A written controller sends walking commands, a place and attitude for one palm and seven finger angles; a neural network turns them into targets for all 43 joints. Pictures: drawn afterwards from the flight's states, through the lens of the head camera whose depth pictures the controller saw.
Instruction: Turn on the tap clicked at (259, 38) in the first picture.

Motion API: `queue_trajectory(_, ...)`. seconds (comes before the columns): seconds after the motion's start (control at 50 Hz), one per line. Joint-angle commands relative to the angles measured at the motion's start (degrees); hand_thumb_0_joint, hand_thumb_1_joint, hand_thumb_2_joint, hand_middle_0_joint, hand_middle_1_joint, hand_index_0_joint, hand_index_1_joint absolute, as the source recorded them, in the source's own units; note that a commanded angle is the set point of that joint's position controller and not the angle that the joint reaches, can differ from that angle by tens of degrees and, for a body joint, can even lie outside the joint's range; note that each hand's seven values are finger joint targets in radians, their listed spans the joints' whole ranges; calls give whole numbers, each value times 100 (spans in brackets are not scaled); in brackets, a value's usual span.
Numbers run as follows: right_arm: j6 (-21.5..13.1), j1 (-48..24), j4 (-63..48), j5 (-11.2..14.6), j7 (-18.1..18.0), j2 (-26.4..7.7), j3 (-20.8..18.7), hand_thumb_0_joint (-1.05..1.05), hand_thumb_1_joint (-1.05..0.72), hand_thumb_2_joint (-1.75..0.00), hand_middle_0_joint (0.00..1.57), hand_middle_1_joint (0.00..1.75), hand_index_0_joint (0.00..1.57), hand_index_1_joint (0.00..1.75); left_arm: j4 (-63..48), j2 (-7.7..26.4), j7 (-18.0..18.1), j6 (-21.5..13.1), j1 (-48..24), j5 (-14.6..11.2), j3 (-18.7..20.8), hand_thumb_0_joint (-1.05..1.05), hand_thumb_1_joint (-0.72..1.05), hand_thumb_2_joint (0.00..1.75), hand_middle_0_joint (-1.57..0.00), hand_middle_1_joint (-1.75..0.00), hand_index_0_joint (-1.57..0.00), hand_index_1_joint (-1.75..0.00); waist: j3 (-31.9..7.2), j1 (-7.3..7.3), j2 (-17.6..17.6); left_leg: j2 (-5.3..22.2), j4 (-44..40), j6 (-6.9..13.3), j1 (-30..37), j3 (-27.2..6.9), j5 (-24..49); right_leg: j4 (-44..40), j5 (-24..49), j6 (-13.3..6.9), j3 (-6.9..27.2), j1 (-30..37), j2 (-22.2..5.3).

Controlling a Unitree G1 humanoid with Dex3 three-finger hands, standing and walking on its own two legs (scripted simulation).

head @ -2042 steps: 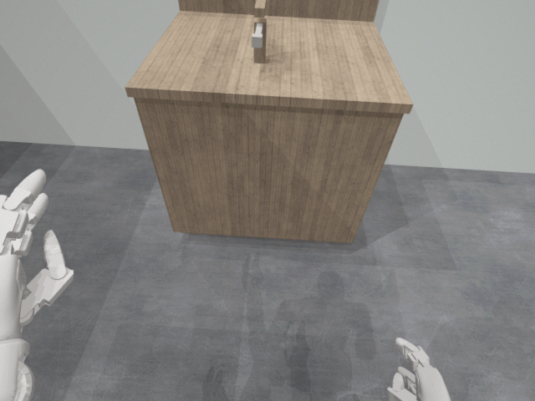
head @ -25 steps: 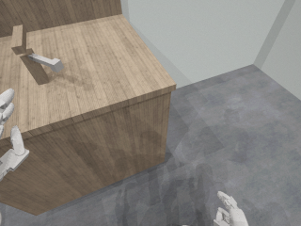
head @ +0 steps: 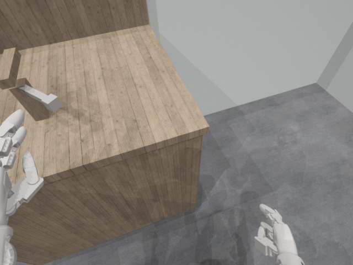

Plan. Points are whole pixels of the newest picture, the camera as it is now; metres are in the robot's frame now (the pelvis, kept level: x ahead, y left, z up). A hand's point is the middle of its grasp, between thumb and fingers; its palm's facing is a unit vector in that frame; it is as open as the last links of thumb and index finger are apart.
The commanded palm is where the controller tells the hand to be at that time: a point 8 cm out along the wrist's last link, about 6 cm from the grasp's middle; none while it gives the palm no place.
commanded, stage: come to a stop and stand still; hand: left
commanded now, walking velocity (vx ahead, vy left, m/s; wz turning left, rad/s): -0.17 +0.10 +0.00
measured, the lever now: (52, 103) +0.43 +0.33 +0.13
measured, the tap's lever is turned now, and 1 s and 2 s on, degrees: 40 40 40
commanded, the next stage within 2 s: look again from close up in 0.88 s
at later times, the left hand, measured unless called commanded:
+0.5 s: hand (27, 188) +0.21 +0.25 +0.16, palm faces +0.36 -0.83 -0.43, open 7.4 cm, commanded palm +0.16 +0.29 +0.18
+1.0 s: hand (2, 196) +0.19 +0.29 +0.16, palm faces +0.39 -0.82 -0.42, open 7.4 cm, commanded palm +0.13 +0.31 +0.18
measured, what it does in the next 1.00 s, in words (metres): stands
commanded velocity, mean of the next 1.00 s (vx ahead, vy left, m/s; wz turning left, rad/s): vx -0.01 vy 0.00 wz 0.00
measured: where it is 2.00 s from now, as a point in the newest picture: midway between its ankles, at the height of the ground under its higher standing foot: outside the picture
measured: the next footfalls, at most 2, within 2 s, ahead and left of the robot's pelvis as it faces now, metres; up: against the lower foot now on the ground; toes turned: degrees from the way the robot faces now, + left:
none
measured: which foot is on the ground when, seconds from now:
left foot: down 0.00-1.00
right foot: down 0.00-1.00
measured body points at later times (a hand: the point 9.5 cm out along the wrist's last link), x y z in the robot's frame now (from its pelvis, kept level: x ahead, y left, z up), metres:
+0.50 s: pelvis -0.01 +0.02 +0.00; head +0.00 +0.00 +0.45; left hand +0.18 +0.30 +0.18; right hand +0.16 -0.22 -0.09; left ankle +0.01 +0.14 -0.74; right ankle -0.04 -0.08 -0.74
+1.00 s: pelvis -0.03 +0.04 +0.01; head -0.03 +0.03 +0.46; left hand +0.16 +0.33 +0.18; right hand +0.15 -0.19 -0.08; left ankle +0.01 +0.14 -0.74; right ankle -0.04 -0.08 -0.74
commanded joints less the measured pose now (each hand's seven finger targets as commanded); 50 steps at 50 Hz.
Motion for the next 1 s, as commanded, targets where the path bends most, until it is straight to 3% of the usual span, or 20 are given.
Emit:
queue_trajectory(0.0,-115,-292,-860,-27,-137,-531,-208,0,-90,-90,20,30,20,30,-898,1081,120,-320,-202,-18,857,0,90,90,-20,-30,-20,-30,-1371,11,-856,-90,-396,44,-325,18,916,23,6346,127,954,1608,-1271)
queue_trajectory(0.04,-61,-311,-858,3,-177,-615,-270,0,-90,-90,20,30,20,30,-933,1111,104,-297,-313,-39,807,0,90,90,-20,-30,-20,-30,-1386,23,-667,36,-660,91,282,16,1996,-35,5716,257,858,1178,-1069)
queue_trajectory(0.08,-28,-321,-882,17,-184,-668,-285,0,-90,-90,20,30,20,30,-916,1033,88,-237,-232,-44,715,0,90,90,-20,-30,-20,-30,-1459,10,-365,291,-762,189,1119,-6,3730,-18,4974,450,675,588,-757)
queue_trajectory(0.12,19,-357,-881,20,-179,-658,-284,0,-90,-90,20,30,20,30,-1176,1067,113,-159,-291,8,680,0,90,90,-20,-30,-20,-30,-1710,19,131,652,-693,329,1870,-219,5110,61,3056,495,458,24,-455)
queue_trajectory(0.16,6,-329,-872,19,-161,-629,-295,0,-90,-90,20,30,20,30,-1296,1015,133,-93,-215,52,572,0,90,90,-20,-30,-20,-30,-1750,32,558,943,-886,435,2118,-495,5495,96,1131,425,381,-297,-251)
queue_trajectory(0.18,-17,-338,-885,10,-145,-636,-291,0,-90,-90,20,30,20,30,-1277,960,138,-62,-205,67,506,0,90,90,-20,-30,-20,-30,-1604,22,658,971,-1001,440,1912,-575,5191,44,655,395,371,-315,-194)
queue_trajectory(0.22,-64,-368,-866,-11,-141,-653,-275,0,-90,-90,20,30,20,30,-1349,1003,161,-45,-199,81,537,0,90,90,-20,-30,-20,-30,-1473,26,729,885,-1026,410,1479,-533,4289,-286,868,359,425,-103,-232)
queue_trajectory(0.28,-67,-411,-879,7,-168,-653,-260,0,-90,-90,20,30,20,30,-1204,1053,175,-26,-30,-11,656,0,90,90,-20,-30,-20,-30,-1403,-1,83,472,-790,192,838,-312,2804,-683,2609,289,780,313,-491)
queue_trajectory(0.32,-52,-348,-846,4,-177,-629,-254,0,-90,-90,20,30,20,30,-1118,1072,189,-50,-24,-54,703,0,90,90,-20,-30,-20,-30,-1502,-48,-102,266,-662,90,715,-196,2349,-705,3226,213,949,433,-681)
queue_trajectory(0.36,-44,-317,-797,1,-193,-633,-252,0,-90,-90,20,30,20,30,-916,1035,184,-46,-24,-75,670,0,90,90,-20,-30,-20,-30,-1400,-66,-13,238,-776,80,729,-225,2103,-784,2886,196,948,296,-674)
queue_trajectory(0.46,-77,-389,-731,-8,-240,-684,-230,0,-90,-90,20,30,20,30,-599,962,131,-64,-378,-74,531,0,90,90,-20,-30,-20,-30,-974,-51,-159,273,-1139,162,777,-317,1449,-1152,1438,269,784,-153,-442)
queue_trajectory(0.6,-198,-411,-678,-43,-237,-726,-214,0,-90,-90,20,30,20,30,-635,908,140,-171,-754,14,362,0,90,90,-20,-30,-20,-30,-758,-28,85,258,-1553,212,633,-438,528,-1329,590,247,691,-212,-309)
queue_trajectory(0.64,-214,-433,-653,-63,-248,-756,-231,0,-90,-90,20,30,20,30,-749,1059,168,-228,-809,43,489,0,90,90,-20,-30,-20,-30,-786,-23,341,269,-1672,216,612,-483,359,-1304,525,234,661,-167,-273)
queue_trajectory(0.74,-242,-392,-653,-80,-228,-734,-228,0,-90,-90,20,30,20,30,-628,988,168,-286,-558,50,523,0,90,90,-20,-30,-20,-30,-823,-13,276,322,-1859,219,489,-576,182,-1197,608,251,563,-11,-185)
queue_trajectory(0.82,-253,-368,-644,-70,-209,-714,-212,0,-90,-90,20,30,20,30,-537,830,146,-295,-570,46,419,0,90,90,-20,-30,-20,-30,-822,-17,173,308,-1833,207,459,-550,312,-1170,771,259,548,25,-172)
queue_trajectory(0.94,-272,-414,-637,-77,-203,-722,-218,0,-90,-90,20,30,20,30,-624,870,127,-269,-707,39,417,0,90,90,-20,-30,-20,-30,-983,-14,180,261,-1676,183,679,-471,779,-1157,1112,256,576,48,-211)
queue_trajectory(0.96,-436,438,-806,-196,-110,-890,-326,0,-90,-90,20,30,20,30,-1984,5543,53,-914,-6836,951,3802,0,90,90,-20,-30,-20,-30,569,50,-1310,463,-709,356,-600,-264,814,-1815,1441,601,945,-1082,-808)
queue_trajectory(0.98,-380,52,-318,-10,-63,-142,-31,0,-90,-90,20,30,20,30,1386,2089,-209,-663,-3441,421,1539,0,90,90,-20,-30,-20,-30,-807,-4,-1335,-134,-708,350,669,-310,1247,-1373,1125,30,1077,-1035,-928)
